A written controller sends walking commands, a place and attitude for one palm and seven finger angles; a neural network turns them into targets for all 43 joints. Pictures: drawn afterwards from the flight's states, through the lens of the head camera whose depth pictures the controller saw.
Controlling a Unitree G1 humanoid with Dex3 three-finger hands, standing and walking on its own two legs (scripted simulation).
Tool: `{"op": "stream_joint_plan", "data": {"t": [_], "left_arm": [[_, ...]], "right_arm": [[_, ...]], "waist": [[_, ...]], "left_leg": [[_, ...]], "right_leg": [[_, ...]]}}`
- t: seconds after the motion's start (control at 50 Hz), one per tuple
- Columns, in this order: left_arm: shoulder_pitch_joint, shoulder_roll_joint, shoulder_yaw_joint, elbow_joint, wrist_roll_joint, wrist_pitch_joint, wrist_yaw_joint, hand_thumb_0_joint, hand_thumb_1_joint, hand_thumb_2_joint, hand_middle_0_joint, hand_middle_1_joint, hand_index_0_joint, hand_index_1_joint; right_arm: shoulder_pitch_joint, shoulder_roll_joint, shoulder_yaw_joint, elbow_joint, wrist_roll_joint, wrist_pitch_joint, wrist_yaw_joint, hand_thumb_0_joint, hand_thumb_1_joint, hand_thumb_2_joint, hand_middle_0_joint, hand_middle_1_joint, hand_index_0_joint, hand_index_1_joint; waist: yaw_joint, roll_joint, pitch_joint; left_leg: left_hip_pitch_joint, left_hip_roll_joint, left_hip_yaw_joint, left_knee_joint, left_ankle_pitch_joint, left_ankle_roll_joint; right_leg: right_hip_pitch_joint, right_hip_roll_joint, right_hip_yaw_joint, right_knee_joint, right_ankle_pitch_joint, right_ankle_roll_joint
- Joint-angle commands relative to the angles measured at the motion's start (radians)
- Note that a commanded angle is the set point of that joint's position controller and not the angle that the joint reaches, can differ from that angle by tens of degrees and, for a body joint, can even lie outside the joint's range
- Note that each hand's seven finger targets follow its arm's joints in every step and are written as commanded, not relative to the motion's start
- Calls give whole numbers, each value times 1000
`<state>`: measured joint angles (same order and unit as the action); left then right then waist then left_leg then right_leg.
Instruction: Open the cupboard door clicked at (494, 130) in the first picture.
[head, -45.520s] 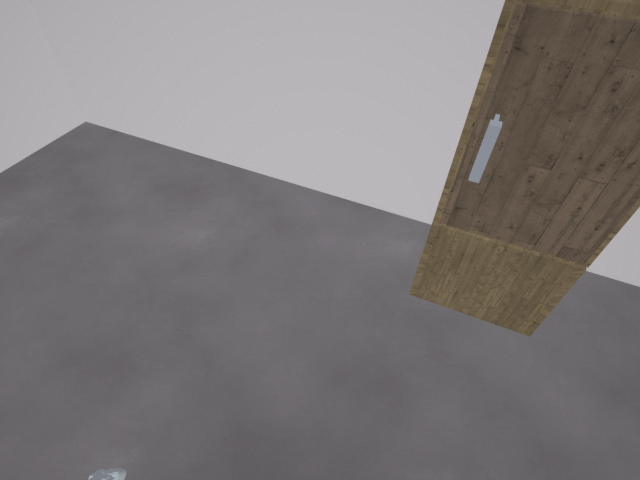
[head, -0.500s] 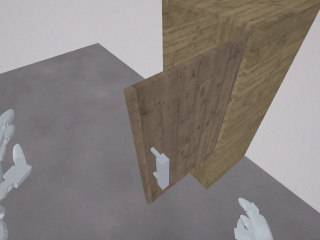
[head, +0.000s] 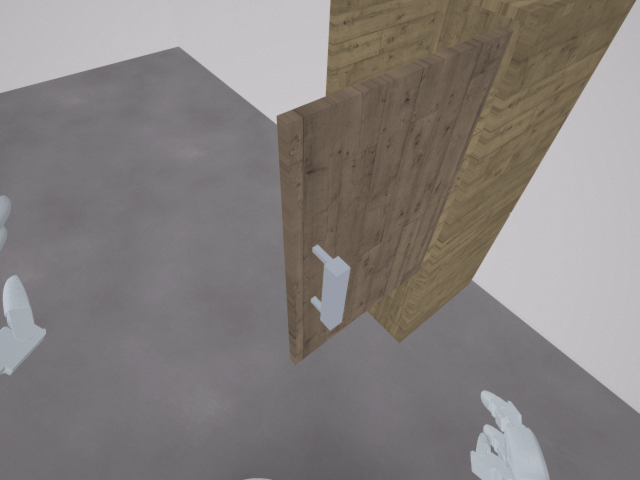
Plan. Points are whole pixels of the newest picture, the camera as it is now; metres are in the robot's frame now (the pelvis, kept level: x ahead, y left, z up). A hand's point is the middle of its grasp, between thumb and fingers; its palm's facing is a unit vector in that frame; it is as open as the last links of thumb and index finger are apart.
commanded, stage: step back with the hand held close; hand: left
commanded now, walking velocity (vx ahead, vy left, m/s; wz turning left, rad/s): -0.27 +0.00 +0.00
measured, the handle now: (325, 287) +0.40 +0.02 -0.04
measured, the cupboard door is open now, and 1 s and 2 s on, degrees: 90 90 90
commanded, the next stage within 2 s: stop stepping back and stand still in 0.82 s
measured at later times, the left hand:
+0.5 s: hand out of the picture +0.15 +0.26 +0.17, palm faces +0.49 -0.70 -0.53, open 7.4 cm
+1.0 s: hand out of the picture +0.05 +0.24 +0.19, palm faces +0.48 -0.79 -0.38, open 7.4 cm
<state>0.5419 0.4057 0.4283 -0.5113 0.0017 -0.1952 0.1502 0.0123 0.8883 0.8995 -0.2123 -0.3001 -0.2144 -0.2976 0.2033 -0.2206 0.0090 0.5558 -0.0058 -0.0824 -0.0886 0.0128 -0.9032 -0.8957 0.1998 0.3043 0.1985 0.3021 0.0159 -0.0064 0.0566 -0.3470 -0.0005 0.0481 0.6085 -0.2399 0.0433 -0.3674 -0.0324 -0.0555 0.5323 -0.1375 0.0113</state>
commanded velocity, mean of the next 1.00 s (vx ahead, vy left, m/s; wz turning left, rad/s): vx -0.32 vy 0.01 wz -0.09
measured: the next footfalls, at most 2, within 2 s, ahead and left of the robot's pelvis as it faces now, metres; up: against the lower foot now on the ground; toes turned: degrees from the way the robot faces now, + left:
right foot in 1.06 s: -0.26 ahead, -0.16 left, +0.00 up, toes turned -2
left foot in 1.20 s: -0.12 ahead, +0.07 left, +0.00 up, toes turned +1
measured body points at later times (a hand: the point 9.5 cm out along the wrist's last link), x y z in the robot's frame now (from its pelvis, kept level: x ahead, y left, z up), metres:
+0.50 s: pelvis -0.04 -0.01 -0.02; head -0.03 +0.01 +0.43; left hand +0.11 +0.30 +0.20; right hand +0.14 -0.24 -0.09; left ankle +0.06 +0.10 -0.73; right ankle +0.06 -0.13 -0.73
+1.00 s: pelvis -0.15 -0.03 +0.01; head -0.12 +0.00 +0.46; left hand +0.02 +0.28 +0.21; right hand +0.05 -0.22 -0.06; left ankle -0.02 +0.10 -0.73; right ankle -0.28 -0.16 -0.69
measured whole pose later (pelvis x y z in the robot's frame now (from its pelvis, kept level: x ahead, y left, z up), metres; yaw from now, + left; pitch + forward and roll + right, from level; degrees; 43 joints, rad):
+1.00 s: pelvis -0.15 -0.03 +0.01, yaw +1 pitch +3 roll -3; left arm 0.48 0.40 0.43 -0.58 -0.05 -0.20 0.16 0.01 0.89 0.90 -0.21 -0.30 -0.21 -0.30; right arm 0.14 -0.12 0.02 0.65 -0.03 -0.18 -0.04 0.01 -0.90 -0.90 0.20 0.30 0.20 0.30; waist 0.04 -0.02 0.01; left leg -0.46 0.12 0.07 0.41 0.00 0.01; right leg -0.19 0.05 -0.01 0.73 -0.52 0.00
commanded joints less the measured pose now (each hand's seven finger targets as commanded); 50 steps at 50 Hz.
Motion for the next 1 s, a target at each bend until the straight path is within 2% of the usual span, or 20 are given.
{"op": "stream_joint_plan", "data": {"t": [0.0,0.24,0.32,0.4,0.44,0.46,0.5,0.54,0.56,0.58,0.62,0.66,0.68,0.7,0.72,0.74,0.78,0.84,0.92,0.98], "left_arm": [[-69,178,140,-224,-1,-78,26,0,900,900,-200,-300,-200,-300],[-93,189,154,-215,-9,-98,24,0,900,900,-200,-300,-200,-300],[-68,189,168,-210,-7,-99,23,0,900,900,-200,-300,-200,-300],[-64,190,195,-252,7,-109,17,0,900,900,-200,-300,-200,-300],[-49,189,211,-227,13,-113,11,0,900,900,-200,-300,-200,-300],[-48,194,219,-210,16,-113,10,0,900,900,-200,-300,-200,-300],[-53,189,199,-221,-1,-121,4,0,900,900,-200,-300,-200,-300],[-72,214,187,-241,-14,-112,6,0,900,900,-200,-300,-200,-300],[-98,233,180,-264,-20,-107,14,0,900,900,-200,-300,-200,-300],[-90,237,169,-242,-21,-101,20,0,900,900,-200,-300,-200,-300],[-77,233,167,-242,-19,-96,25,0,900,900,-200,-300,-200,-300],[-72,230,161,-246,-21,-93,25,0,900,900,-200,-300,-200,-300],[-61,209,160,-270,-27,-101,19,0,900,900,-200,-300,-200,-300],[-67,207,182,-317,-12,-118,25,0,900,900,-200,-300,-200,-300],[-49,221,209,-298,-19,-122,24,0,900,900,-200,-300,-200,-300],[-24,210,203,-280,-27,-117,17,0,900,900,-200,-300,-200,-300],[-36,183,174,-317,-50,-102,22,0,900,900,-200,-300,-200,-300],[-88,134,83,-308,-45,-82,25,0,900,900,-200,-300,-200,-300],[-135,148,67,-275,-50,-68,23,0,900,900,-200,-300,-200,-300],[-27,179,109,-260,-64,-77,12,0,900,900,-200,-300,-200,-300]], "right_arm": [[-86,-150,-53,-151,-1,-70,-9,0,-900,-900,200,300,200,300],[-73,-143,-59,-120,2,-87,2,0,-900,-900,200,300,200,300],[-89,-146,-64,-125,8,-81,1,0,-900,-900,200,300,200,300],[-105,-153,-70,-139,3,-91,1,0,-900,-900,200,300,200,300],[-106,-155,-82,-141,-3,-92,5,0,-900,-900,200,300,200,300],[-110,-155,-85,-144,-1,-93,4,0,-900,-900,200,300,200,300],[-97,-131,-83,-138,1,-104,12,0,-900,-900,200,300,200,300],[-72,-113,-83,-110,-4,-95,22,0,-900,-900,200,300,200,300],[-66,-105,-83,-85,-9,-83,30,0,-900,-900,200,300,200,300],[-75,-83,-78,-70,-10,-71,37,0,-900,-900,200,300,200,300],[-82,-74,-73,-68,-5,-57,38,0,-900,-900,200,300,200,300],[-105,-90,-70,-56,2,-49,26,0,-900,-900,200,300,200,300],[-108,-123,-76,-69,1,-54,15,0,-900,-900,200,300,200,300],[-132,-140,-80,-92,-5,-69,7,0,-900,-900,200,300,200,300],[-115,-111,-93,-87,-14,-95,6,0,-900,-900,200,300,200,300],[-101,-108,-107,-81,2,-110,14,0,-900,-900,200,300,200,300],[-106,-103,-104,-57,-15,-133,22,0,-900,-900,200,300,200,300],[-94,-103,-86,-21,-12,-144,35,0,-900,-900,200,300,200,300],[-98,-105,-70,-23,-20,-148,31,0,-900,-900,200,300,200,300],[-87,-93,-60,-62,-8,-131,35,0,-900,-900,200,300,200,300]], "waist": [[-11,110,-92],[-17,24,-103],[-11,61,-134],[0,178,-152],[0,148,-125],[-2,136,-94],[-17,29,-79],[-27,-107,-116],[-29,-175,-137],[-27,-229,-171],[-25,-236,-181],[-44,-68,-124],[-33,139,-117],[-13,372,-165],[-16,344,-221],[-20,236,-216],[-10,147,-183],[-20,206,-199],[-20,280,-198],[-9,267,-206]], "left_leg": [[-368,106,-158,-288,-420,44],[-309,53,-131,-182,-369,19],[-397,96,-163,-242,-412,44],[-576,195,-244,-348,-513,96],[-644,236,-252,-336,-578,121],[-645,220,-239,-303,-574,116],[-417,107,-134,-123,-442,47],[-213,2,-48,116,-361,-25],[-69,-27,-26,242,-249,-56],[2,-32,-25,331,-217,-63],[46,-18,-28,265,-232,-55],[91,-17,-16,-54,-130,-46],[3,122,-182,-246,-115,9],[-210,332,-342,-370,-76,92],[-312,418,-400,-452,-220,149],[-283,413,-340,-441,-258,146],[-75,365,-275,-320,23,140],[99,330,-215,-336,119,103],[138,289,-171,-440,-102,52],[147,153,-44,-364,-160,-29]], "right_leg": [[337,15,114,27,-118,-3],[211,-11,205,-35,-134,-24],[305,21,176,72,-70,-10],[474,96,118,315,35,10],[493,113,143,365,-41,9],[459,113,166,345,-31,1],[208,28,314,120,25,-51],[-13,-136,513,-138,-112,-109],[-124,-222,563,-234,-123,-154],[-142,-254,533,-264,-83,-168],[-114,-221,427,-226,41,-143],[-119,-126,314,-113,80,-78],[-76,-2,229,54,-26,-20],[123,113,99,351,-156,30],[204,150,117,651,-308,25],[167,157,146,766,-330,15],[-24,112,135,665,-371,19],[-44,88,79,479,-389,16],[74,109,15,201,-421,-5],[192,111,-51,-205,-305,-43]]}}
